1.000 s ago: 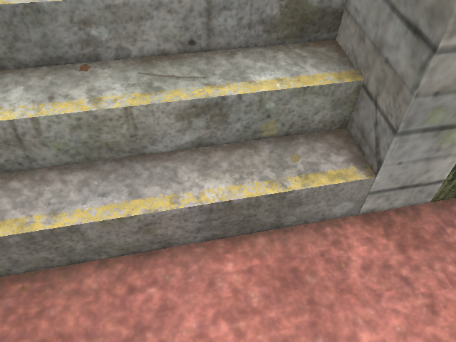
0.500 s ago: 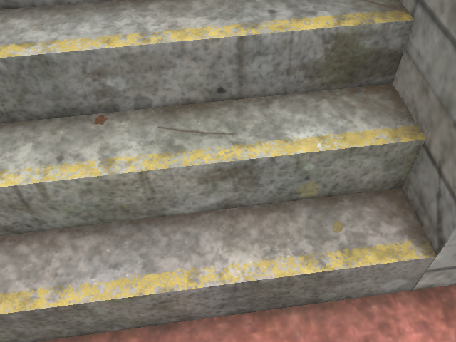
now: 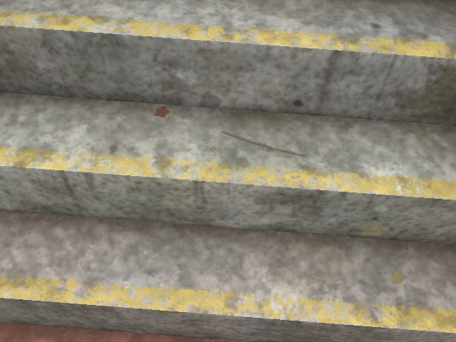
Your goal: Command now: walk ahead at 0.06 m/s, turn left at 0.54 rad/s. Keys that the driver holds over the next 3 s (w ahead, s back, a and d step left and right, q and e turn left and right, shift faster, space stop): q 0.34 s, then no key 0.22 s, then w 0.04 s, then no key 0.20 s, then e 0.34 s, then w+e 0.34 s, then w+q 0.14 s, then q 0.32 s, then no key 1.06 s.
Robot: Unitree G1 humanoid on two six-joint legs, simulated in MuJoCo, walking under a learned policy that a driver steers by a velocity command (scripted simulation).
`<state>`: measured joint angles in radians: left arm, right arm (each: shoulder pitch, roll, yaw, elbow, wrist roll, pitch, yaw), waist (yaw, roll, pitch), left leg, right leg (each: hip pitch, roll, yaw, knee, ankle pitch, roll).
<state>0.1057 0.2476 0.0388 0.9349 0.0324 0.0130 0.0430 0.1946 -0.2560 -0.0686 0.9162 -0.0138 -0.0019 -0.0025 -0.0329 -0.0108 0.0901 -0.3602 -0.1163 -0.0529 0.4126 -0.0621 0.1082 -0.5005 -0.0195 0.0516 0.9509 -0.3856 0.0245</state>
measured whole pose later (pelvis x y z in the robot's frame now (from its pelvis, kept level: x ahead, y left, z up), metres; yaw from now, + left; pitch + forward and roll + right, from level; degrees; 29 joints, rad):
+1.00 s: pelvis -0.01 +0.01 +0.00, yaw +14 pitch +0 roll +1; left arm 0.19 0.31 0.03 0.93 0.00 -0.03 0.03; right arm 0.12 -0.26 -0.04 0.83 -0.01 0.02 -0.05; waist 0.03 -0.03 0.03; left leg -0.21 -0.04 0.05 0.48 -0.28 0.03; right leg -0.31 -0.07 0.03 0.65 -0.35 0.06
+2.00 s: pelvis +0.15 -0.05 +0.00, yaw +6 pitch +1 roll +0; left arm 0.12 0.22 0.01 0.84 0.02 0.03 0.05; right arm 0.22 -0.24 -0.03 0.86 -0.03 0.01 -0.03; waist -0.02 -0.01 0.08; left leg -0.30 -0.07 -0.10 0.46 -0.16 0.04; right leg -0.41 0.02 0.01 0.87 -0.47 0.06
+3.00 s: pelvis +0.13 -0.05 +0.00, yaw +10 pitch -1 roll +0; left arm 0.22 0.21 0.01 0.95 0.02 -0.01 0.03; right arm 0.28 -0.20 -0.04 1.10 0.00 -0.01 -0.04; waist -0.01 0.01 0.04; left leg -0.13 0.02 -0.07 0.44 -0.29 -0.03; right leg -0.23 0.02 -0.04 0.43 -0.19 -0.02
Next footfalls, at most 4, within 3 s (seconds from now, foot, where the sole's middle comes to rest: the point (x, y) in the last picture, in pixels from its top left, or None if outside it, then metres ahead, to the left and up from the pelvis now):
0.24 right None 0.07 -0.15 -0.77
0.64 left None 0.00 0.12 -0.77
1.22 right None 0.07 -0.13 -0.77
1.72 left None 0.23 0.05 -0.77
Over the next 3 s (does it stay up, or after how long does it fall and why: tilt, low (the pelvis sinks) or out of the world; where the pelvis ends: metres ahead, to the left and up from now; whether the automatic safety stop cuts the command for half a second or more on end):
stays up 0.13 -0.05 0.00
